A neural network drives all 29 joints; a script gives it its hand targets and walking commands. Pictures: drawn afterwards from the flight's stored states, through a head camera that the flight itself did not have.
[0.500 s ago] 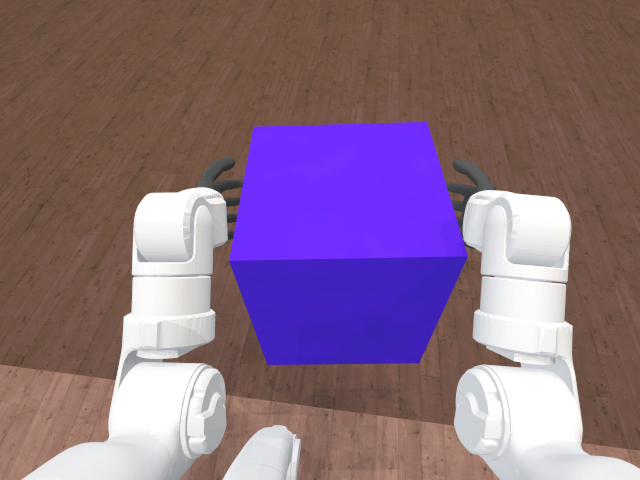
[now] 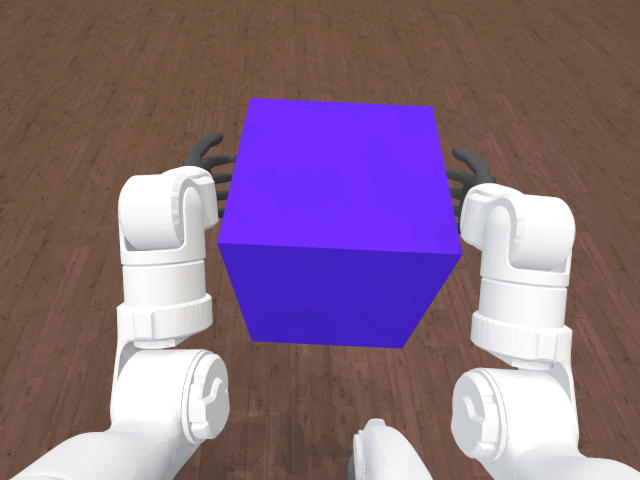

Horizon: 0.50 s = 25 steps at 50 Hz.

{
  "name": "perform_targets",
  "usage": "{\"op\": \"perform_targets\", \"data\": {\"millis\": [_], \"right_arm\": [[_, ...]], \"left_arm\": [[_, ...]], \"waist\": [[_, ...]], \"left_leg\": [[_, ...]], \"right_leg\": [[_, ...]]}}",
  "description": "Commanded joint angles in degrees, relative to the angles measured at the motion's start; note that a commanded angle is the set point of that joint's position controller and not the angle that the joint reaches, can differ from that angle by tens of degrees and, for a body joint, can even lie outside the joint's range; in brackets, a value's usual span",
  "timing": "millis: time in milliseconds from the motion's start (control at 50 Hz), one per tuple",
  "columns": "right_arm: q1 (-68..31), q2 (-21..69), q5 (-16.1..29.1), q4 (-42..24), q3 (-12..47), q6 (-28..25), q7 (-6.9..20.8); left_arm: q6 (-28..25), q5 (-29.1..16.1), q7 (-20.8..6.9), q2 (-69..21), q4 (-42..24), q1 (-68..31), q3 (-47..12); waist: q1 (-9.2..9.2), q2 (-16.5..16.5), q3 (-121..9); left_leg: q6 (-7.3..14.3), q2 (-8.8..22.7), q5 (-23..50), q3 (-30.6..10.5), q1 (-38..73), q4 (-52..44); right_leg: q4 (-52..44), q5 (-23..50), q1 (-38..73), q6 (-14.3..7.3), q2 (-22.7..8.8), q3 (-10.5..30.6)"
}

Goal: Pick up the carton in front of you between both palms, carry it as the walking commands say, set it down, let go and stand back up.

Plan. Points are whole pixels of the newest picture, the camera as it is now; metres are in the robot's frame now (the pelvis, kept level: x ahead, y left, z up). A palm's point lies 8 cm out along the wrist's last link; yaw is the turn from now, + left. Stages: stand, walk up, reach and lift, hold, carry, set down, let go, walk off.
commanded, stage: carry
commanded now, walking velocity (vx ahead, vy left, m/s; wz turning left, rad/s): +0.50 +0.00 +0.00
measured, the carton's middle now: (333, 235) +0.39 -0.03 +0.08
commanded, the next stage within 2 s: none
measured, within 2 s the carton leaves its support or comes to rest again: neither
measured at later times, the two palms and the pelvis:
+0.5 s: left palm (214, 88) +0.64 +0.14 +0.12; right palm (400, 84) +0.66 -0.15 +0.12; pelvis +0.31 -0.02 +0.02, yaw +2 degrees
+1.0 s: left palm (232, 20) +0.88 +0.14 +0.12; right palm (385, 24) +0.87 -0.16 +0.12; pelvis +0.62 -0.01 +0.01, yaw +0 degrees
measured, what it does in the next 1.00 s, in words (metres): walks ahead: right foot, then left foot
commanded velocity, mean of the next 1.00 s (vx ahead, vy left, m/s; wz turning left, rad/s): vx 0.50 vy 0.00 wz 0.00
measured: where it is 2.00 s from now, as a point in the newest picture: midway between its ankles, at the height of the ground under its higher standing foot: (307, 267)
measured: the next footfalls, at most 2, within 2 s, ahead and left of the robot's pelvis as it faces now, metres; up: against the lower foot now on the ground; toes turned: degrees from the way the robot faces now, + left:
right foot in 0.12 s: +0.26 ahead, -0.11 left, +0.01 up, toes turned -4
left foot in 0.58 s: +0.54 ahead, +0.09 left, +0.01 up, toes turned +8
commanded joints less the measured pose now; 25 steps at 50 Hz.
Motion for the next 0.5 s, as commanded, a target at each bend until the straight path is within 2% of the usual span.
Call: {"op": "perform_targets", "data": {"millis": [0, 40, 60, 80, 100, 120, 140, 160, 180, 200, 220, 260, 340, 400, 480], "right_arm": [[-49.53, 60.55, 28.46, -7.10, 36.06, -0.88, 16.09], [-47.63, 60.24, 27.05, -3.28, 35.72, -0.79, 16.36], [-46.91, 60.22, 26.39, -1.42, 35.48, -0.82, 16.51], [-46.44, 60.47, 25.95, 0.30, 35.25, -0.88, 16.65], [-45.87, 60.86, 25.55, 1.95, 35.07, -1.02, 16.81], [-46.62, 61.23, 25.21, 3.28, 34.57, -1.24, 16.97], [-45.95, 62.91, 25.01, 4.09, 34.08, -1.34, 17.20], [-46.55, 63.09, 23.65, 4.46, 33.65, -1.70, 16.95], [-45.81, 63.96, 23.02, 5.75, 33.21, -2.06, 16.68], [-44.61, 64.74, 22.58, 5.94, 32.79, -2.66, 16.44], [-43.91, 65.87, 22.23, 5.54, 32.90, -3.24, 16.16], [-43.31, 67.05, 21.78, 3.25, 33.28, -4.45, 15.30], [-38.60, 67.03, 20.28, -1.56, 35.56, -6.15, 13.12], [-32.00, 66.92, 18.42, -3.29, 37.61, -6.77, 12.68], [-23.33, 66.84, 17.23, -6.86, 41.00, -7.23, 14.01]], "left_arm": [[-1.77, -20.53, -9.13, -55.86, -2.19, -40.50, -34.08], [-1.43, -20.23, -9.82, -55.87, 1.10, -39.31, -34.07], [-1.33, -20.32, -10.29, -56.07, 2.91, -38.98, -33.88], [-1.32, -20.48, -10.81, -56.51, 4.82, -38.58, -33.65], [-1.43, -20.76, -11.36, -56.88, 6.65, -38.05, -33.23], [-1.65, -20.89, -11.92, -57.26, 8.14, -36.65, -32.48], [-2.41, -20.72, -12.27, -57.14, 9.66, -36.44, -31.88], [-2.62, -21.17, -12.74, -58.74, 9.37, -36.98, -31.48], [-2.89, -21.90, -13.31, -60.57, 8.87, -37.43, -31.48], [-3.46, -23.23, -13.87, -62.57, 7.29, -38.92, -32.29], [-4.14, -24.88, -14.27, -64.42, 4.91, -41.15, -33.54], [-5.30, -27.65, -14.79, -67.26, 0.86, -44.24, -35.53], [-6.51, -28.98, -14.83, -68.55, -4.35, -41.33, -38.32], [-7.04, -27.78, -15.24, -68.01, -5.33, -33.81, -39.83], [-7.72, -24.96, -15.83, -66.74, -8.17, -23.25, -42.41]], "waist": [[0.06, 8.56, -30.18], [0.10, 9.07, -28.71], [0.82, 9.37, -28.94], [2.87, 8.58, -30.73], [5.41, 7.01, -33.38], [8.14, 1.75, -37.20], [7.87, -15.60, -38.02], [8.47, -15.26, -35.89], [8.65, -9.89, -34.36], [8.25, -4.23, -32.08], [7.74, -3.57, -30.90], [7.27, -5.24, -30.71], [7.20, -7.39, -30.88], [7.67, -8.11, -29.74], [7.92, -8.21, -26.84]], "left_leg": [[7.61, 12.54, 29.71, -11.55, 22.34, -4.63], [5.95, 11.66, 34.47, -8.84, 21.72, -2.66], [4.76, 11.32, 39.68, -7.28, 20.84, -0.03], [2.81, 10.41, 45.07, -4.06, 18.77, 5.75], [0.78, 9.12, 44.49, -1.75, 12.97, 12.94], [-1.54, 7.62, 28.62, -1.67, 0.35, 23.55], [-3.71, -1.51, 3.38, -1.39, -18.44, 37.42], [-2.99, -2.22, -6.66, -5.70, -26.76, 45.85], [-2.54, -0.15, -6.10, -7.27, -29.43, 48.78], [-2.61, 1.46, -3.09, -7.45, -29.89, 46.00], [-2.84, 2.82, -0.89, -7.56, -29.43, 41.92], [-3.59, 2.92, 0.88, -6.17, -25.73, 35.94], [-4.41, 2.78, 5.03, -3.35, -25.66, 25.48], [-4.48, 2.73, 13.01, -1.08, -23.41, 14.89], [-3.55, 0.54, 21.91, 2.52, -16.74, 0.95]], "right_leg": [[-11.17, 7.01, 3.91, -0.11, 1.41, -3.83], [-18.58, 9.12, 8.69, -0.74, 3.23, -6.70], [-22.17, 9.76, 13.47, -1.38, 4.73, -8.23], [-27.32, 12.22, 22.79, -2.11, 5.88, -10.14], [-28.34, 12.63, 35.59, -3.10, 4.62, -9.20], [-28.65, 5.10, 49.46, -5.96, -5.72, 5.90], [-32.13, 15.61, 60.12, -12.62, -17.96, 32.49], [-31.88, 25.14, 62.16, -15.30, -19.19, 34.54], [-29.85, 29.93, 61.03, -14.78, -17.68, 29.26], [-29.70, 33.08, 57.59, -12.75, -16.32, 24.10], [-30.76, 32.16, 55.10, -11.14, -15.31, 21.00], [-32.77, 31.67, 51.82, -9.36, -13.79, 16.30], [-35.37, 32.50, 52.50, -10.04, -12.80, 11.03], [-35.14, 38.26, 53.76, -8.46, -11.23, 6.31], [-33.76, 46.93, 54.72, -5.83, -9.50, 0.99]]}}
